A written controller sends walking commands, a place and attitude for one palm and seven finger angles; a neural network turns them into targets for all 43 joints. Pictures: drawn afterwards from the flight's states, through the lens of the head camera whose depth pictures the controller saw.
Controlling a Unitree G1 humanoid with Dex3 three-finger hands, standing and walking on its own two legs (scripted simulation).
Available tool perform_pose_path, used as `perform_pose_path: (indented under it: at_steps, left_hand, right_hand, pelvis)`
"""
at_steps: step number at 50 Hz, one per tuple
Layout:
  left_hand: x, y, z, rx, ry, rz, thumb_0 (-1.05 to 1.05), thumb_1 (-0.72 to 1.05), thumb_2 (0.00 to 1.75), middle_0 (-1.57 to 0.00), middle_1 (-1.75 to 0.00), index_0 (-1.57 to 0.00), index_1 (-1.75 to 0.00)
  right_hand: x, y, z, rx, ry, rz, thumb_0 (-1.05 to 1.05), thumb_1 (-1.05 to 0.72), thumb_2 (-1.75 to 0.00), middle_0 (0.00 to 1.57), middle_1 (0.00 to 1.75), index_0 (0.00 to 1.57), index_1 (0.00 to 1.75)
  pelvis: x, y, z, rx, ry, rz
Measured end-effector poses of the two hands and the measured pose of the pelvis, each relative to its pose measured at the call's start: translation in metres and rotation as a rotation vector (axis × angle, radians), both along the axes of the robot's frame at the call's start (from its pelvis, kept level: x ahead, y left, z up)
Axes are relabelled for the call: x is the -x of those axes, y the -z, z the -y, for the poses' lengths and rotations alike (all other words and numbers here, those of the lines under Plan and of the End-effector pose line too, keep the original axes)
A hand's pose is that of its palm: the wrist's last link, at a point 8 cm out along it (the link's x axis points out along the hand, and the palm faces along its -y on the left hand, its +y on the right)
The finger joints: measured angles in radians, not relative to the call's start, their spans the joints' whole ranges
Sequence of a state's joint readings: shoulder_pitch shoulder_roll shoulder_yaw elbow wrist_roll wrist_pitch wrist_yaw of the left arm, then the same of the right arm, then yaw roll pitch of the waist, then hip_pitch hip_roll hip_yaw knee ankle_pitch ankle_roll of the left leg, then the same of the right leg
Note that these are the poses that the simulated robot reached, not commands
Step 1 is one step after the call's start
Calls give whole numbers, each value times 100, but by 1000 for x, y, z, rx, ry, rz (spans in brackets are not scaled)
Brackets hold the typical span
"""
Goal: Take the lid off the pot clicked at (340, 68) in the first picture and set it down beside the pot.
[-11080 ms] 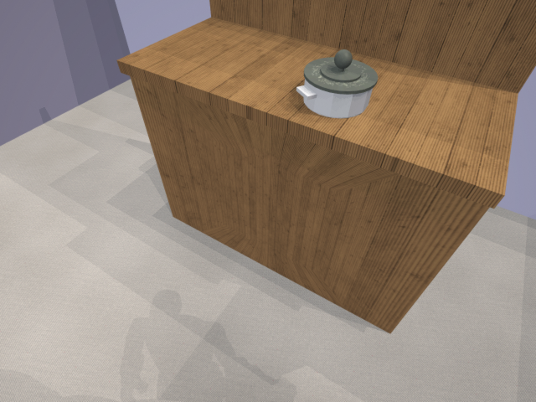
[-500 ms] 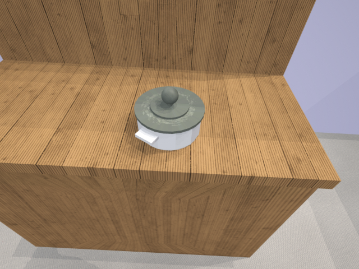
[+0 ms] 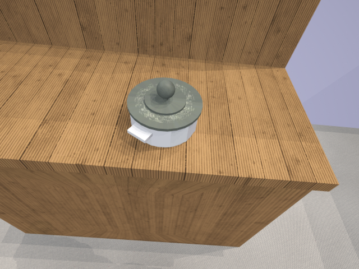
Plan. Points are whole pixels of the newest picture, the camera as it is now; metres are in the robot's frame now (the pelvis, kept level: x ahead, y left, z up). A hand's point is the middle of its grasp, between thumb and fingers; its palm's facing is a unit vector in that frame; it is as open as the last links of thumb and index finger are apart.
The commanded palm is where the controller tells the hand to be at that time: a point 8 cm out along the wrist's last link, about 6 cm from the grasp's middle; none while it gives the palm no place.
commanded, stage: look again from close up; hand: left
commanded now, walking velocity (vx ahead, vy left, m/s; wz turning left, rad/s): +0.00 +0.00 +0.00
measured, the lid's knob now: (165, 89) +0.47 +0.08 +0.14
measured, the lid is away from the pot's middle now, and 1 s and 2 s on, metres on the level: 0.00 0.00 0.00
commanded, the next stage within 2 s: lift the closed hand beside the body in 0.36 s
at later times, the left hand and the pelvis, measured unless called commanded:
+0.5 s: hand out of the picture +0.00 +0.17 -0.18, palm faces +0.04 -0.99 -0.17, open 7.4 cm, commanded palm +0.08 +0.23 -0.05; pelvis -0.01 +0.00 +0.00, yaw +0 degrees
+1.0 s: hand out of the picture +0.09 +0.20 +0.02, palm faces +0.31 -0.91 -0.30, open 3.3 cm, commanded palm +0.04 +0.24 +0.06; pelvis -0.04 -0.03 +0.00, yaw +3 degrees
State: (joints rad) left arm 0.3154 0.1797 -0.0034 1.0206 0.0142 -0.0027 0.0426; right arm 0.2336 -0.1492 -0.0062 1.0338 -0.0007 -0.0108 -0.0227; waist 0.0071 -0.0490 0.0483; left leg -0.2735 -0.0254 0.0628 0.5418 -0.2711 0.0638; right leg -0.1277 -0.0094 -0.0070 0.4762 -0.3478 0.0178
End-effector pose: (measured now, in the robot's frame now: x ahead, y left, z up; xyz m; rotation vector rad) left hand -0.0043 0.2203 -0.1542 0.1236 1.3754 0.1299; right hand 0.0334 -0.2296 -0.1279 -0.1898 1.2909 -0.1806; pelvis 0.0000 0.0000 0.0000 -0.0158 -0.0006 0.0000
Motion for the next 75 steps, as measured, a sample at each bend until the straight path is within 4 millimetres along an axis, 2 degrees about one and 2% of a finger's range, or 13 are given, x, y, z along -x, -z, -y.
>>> perform_pose_path:
  at_steps: [24,26,29,31,34,38,42,45,49,54,64,69,75]
  left_hand:
    - [11,-3,0,1,3,-19,0,90,89,-20,-30,-20,-30]
    - [-12,-20,-5,-31,-19,121,1,91,89,-21,-30,-20,-30]
    - [-67,-75,-25,-162,-45,460,3,94,89,-25,-34,-24,-34]
    - [-96,-108,-29,-218,-22,636,2,94,89,-29,-39,-28,-38]
    - [-118,-133,-20,-218,31,768,2,93,89,-36,-48,-36,-48]
    - [-104,-143,-5,-149,50,827,1,92,89,-51,-63,-50,-63]
    - [-79,-163,-13,-194,10,906,1,91,89,-67,-81,-67,-81]
    - [-67,-178,-20,-255,-21,951,1,90,89,-80,-95,-79,-95]
    - [-56,-193,-20,-292,-35,985,1,90,89,-97,-114,-97,-114]
    - [-56,-217,-18,-340,-11,1049,2,90,89,-115,-133,-114,-133]
    - [-74,-260,-18,-433,88,1136,1,89,89,-128,-148,-128,-147]
    - [-81,-268,-20,-459,114,1136,1,89,89,-130,-149,-129,-149]
    - [-92,-284,-19,-489,131,1187,1,89,89,-130,-150,-129,-149]
  right_hand:
    - [10,-1,-4,-4,2,-18,0,-93,-90,21,30,20,30]
    - [4,-6,-5,-11,-19,73,1,-93,-90,21,30,20,30]
    - [-18,-12,-7,-24,-48,255,1,-92,-90,20,30,20,30]
    - [-40,-16,-9,-47,-70,367,1,-92,-90,20,30,20,30]
    - [-73,-29,-10,-86,-70,519,1,-91,-90,20,30,20,30]
    - [-107,-64,-8,-87,-87,679,1,-91,-90,21,30,20,30]
    - [-131,-95,-2,-36,-179,779,1,-91,-90,21,30,20,30]
    - [-141,-104,1,-12,-240,810,1,-91,-90,20,30,20,30]
    - [-143,-102,4,-10,-265,810,1,-90,-90,20,30,20,30]
    - [-132,-87,6,-24,-245,757,1,-90,-90,21,30,20,30]
    - [-109,-58,13,-58,-167,646,1,-90,-90,21,30,21,30]
    - [-115,-55,19,-50,-142,635,1,-90,-90,21,30,21,30]
    - [-136,-63,24,-29,-147,673,2,-90,-90,21,30,20,30]
  pelvis:
    - [5,-3,-4,1,0,11]
    - [7,-3,-5,-1,-7,9]
    - [9,-3,-7,-9,-21,15]
    - [11,-4,-7,-14,-27,26]
    - [18,-4,-6,-13,-18,29]
    - [27,-4,5,-14,-2,36]
    - [35,-5,16,-8,-17,52]
    - [41,-5,22,-1,-35,60]
    - [43,-5,27,3,-44,64]
    - [40,-5,33,2,-45,75]
    - [27,-7,37,-6,-25,78]
    - [19,-7,38,-10,-17,69]
    - [10,-7,37,-14,-15,61]
